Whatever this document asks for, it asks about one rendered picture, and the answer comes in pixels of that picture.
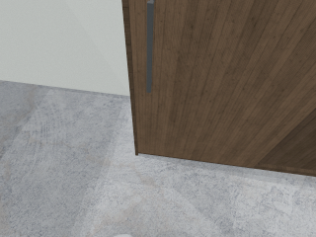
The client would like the wardrobe door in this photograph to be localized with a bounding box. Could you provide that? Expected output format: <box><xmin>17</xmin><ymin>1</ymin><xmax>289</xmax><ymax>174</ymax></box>
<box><xmin>128</xmin><ymin>0</ymin><xmax>316</xmax><ymax>168</ymax></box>
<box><xmin>259</xmin><ymin>108</ymin><xmax>316</xmax><ymax>171</ymax></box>

